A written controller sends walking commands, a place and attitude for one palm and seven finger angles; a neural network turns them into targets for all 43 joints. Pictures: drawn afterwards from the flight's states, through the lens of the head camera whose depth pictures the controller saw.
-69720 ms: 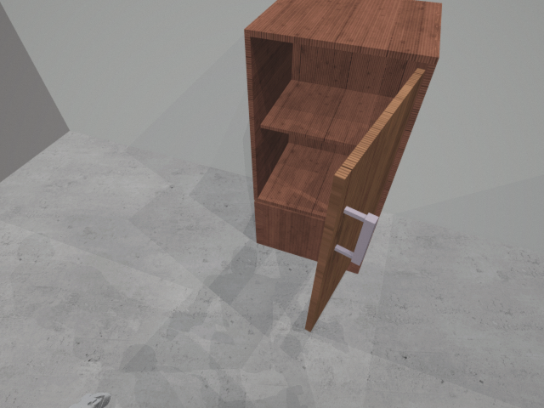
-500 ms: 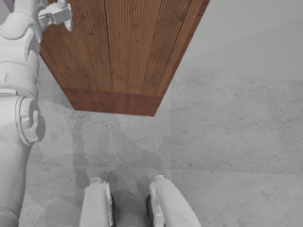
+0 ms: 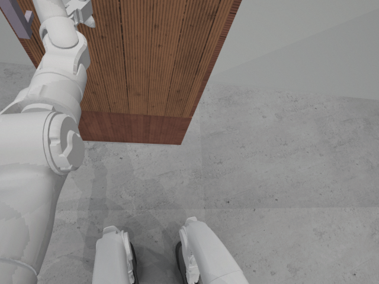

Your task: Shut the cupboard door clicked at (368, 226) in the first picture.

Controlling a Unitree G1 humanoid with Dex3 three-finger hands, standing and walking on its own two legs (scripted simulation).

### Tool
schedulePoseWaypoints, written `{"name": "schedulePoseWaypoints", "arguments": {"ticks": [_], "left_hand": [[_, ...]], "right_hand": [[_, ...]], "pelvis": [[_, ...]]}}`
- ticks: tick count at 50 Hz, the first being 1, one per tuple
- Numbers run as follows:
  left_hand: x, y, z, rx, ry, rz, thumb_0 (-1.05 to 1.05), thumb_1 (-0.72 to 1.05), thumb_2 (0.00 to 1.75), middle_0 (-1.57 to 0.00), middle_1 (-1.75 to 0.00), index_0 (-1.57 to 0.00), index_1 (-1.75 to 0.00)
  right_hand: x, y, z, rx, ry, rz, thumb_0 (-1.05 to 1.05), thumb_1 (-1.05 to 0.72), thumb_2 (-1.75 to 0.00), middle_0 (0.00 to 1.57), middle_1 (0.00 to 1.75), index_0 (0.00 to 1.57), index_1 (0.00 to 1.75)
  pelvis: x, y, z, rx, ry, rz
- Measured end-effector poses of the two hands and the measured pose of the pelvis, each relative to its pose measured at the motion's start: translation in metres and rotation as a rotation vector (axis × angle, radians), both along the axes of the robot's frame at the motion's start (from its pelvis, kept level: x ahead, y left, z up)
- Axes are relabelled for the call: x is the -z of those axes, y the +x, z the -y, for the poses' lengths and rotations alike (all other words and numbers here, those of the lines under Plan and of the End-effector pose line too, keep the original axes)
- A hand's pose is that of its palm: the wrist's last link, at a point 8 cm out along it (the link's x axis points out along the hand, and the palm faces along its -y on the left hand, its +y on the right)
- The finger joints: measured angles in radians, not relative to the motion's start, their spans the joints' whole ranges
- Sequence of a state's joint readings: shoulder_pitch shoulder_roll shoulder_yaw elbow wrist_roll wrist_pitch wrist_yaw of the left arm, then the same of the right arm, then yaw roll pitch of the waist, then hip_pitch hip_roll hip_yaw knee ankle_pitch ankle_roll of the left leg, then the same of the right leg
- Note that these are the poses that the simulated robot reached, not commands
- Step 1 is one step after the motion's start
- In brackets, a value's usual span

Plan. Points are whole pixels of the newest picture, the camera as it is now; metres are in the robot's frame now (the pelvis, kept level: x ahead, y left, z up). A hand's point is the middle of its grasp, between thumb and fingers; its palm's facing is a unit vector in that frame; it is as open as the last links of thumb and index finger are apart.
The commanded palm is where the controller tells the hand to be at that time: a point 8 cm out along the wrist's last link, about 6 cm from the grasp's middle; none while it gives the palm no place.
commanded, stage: pull the fist back off the door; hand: left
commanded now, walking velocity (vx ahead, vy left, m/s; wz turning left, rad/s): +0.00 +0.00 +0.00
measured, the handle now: out of the picture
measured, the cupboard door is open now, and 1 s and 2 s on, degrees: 0 0 0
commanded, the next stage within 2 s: draw the hand back to the body in 0.58 s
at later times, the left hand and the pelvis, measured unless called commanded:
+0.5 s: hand (101, 24) +0.58 +0.07 +0.12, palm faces +0.18 -0.98 -0.03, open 3.1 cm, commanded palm +0.53 +0.11 +0.12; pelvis +0.05 -0.02 +0.05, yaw +1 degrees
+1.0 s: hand (62, 41) +0.50 +0.12 +0.16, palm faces +0.19 -0.98 -0.04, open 3.1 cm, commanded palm +0.45 +0.16 +0.18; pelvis +0.08 -0.03 +0.09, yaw +2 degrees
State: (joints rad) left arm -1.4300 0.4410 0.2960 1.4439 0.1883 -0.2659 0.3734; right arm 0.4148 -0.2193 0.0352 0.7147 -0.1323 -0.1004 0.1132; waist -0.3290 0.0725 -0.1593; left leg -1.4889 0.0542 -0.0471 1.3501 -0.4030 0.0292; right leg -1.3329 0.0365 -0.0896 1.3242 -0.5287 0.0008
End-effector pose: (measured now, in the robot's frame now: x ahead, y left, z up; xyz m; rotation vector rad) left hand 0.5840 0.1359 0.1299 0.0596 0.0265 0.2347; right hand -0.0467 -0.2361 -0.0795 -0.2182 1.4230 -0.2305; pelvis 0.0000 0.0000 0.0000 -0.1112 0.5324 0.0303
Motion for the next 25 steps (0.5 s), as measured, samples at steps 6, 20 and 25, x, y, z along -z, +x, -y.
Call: {"name": "schedulePoseWaypoints", "arguments": {"ticks": [6,20,25], "left_hand": [[-0.001,0.001,0.005,0.054,-0.011,-0.002,0.04,0.92,1.01,-1.3,-1.5,-1.3,-1.5],[0.014,-0.021,0.017,0.057,-0.049,0.009,0.02,0.91,0.91,-1.3,-1.5,-1.3,-1.5],[0.012,-0.034,0.019,0.057,-0.027,0.032,0.02,0.9,0.9,-1.3,-1.5,-1.3,-1.5]], "right_hand": [[-0.006,-0.024,-0.001,0.053,0.021,-0.057,0.0,-0.91,-0.9,0.21,0.3,0.21,0.3],[-0.022,0.022,0.021,0.042,0.057,-0.054,0.0,-0.91,-0.9,0.2,0.3,0.21,0.3],[-0.023,0.07,0.034,0.007,0.063,0.017,0.0,-0.91,-0.9,0.2,0.3,0.2,0.3]], "pelvis": [[-0.006,0.001,0.003,0.011,0.012,0.012],[-0.037,0.034,0.014,0.03,0.053,0.056],[-0.047,0.05,0.019,0.025,0.069,0.081]]}}
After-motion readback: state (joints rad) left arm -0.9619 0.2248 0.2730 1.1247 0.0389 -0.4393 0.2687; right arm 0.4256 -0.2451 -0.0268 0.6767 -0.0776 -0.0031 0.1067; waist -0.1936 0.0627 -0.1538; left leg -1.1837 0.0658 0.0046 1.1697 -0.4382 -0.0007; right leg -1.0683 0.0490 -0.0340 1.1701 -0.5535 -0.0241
